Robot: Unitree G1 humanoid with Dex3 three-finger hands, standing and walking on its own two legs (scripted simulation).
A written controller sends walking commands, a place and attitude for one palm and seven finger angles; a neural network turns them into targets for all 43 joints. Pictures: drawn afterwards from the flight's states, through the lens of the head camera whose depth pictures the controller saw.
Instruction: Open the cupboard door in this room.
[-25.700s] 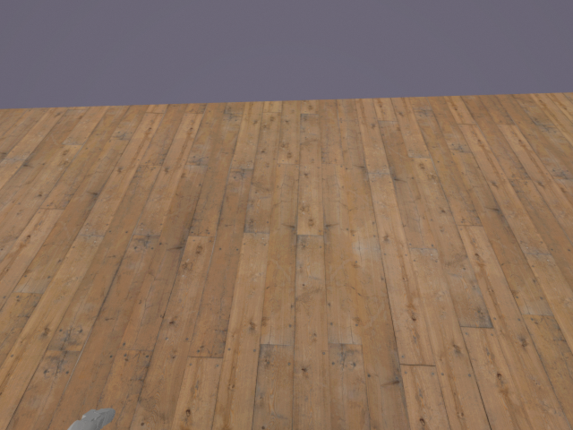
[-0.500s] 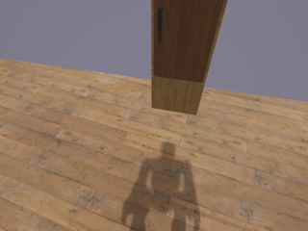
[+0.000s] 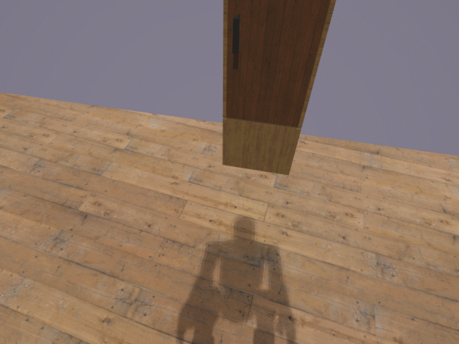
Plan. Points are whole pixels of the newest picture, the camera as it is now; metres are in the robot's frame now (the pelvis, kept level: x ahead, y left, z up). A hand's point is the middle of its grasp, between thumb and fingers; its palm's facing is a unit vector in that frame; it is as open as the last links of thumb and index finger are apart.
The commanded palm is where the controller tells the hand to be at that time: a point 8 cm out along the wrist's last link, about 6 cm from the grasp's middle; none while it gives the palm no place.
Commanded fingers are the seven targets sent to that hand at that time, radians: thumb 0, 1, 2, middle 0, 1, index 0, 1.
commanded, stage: walk to a spot facing it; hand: left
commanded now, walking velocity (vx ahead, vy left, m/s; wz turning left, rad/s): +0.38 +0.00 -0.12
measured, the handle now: (236, 33) +1.19 +0.05 +0.04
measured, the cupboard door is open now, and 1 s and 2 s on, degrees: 0 0 0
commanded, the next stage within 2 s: turn to face it in 0.54 s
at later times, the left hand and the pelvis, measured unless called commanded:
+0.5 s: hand out of the picture +0.04 +0.13 -0.16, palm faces +0.10 -0.99 -0.13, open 7.4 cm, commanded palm none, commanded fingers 0.00 0.90 0.90 -0.20 -0.30 -0.20 -0.30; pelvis +0.15 -0.01 +0.00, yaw +0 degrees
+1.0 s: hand (168, 209) +0.47 +0.20 -0.16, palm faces -0.10 -0.97 -0.21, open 7.4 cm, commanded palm none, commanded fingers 0.00 0.90 0.90 -0.20 -0.30 -0.20 -0.30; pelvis +0.34 +0.02 +0.00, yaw -6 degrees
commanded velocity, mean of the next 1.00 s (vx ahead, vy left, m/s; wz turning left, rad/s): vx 0.28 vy -0.02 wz -0.10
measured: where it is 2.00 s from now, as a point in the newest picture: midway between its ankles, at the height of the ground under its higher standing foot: (246, 263)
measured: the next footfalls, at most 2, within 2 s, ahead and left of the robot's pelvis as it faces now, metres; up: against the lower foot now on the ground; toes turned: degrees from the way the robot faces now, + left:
left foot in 0.60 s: +0.36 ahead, +0.12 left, +0.00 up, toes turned +9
right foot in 1.10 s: +0.45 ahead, -0.14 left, +0.00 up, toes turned -16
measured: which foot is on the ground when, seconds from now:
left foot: down 0.00-0.16, up 0.18-0.58, down 0.60-1.00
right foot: down 0.00-0.62, up 0.64-1.00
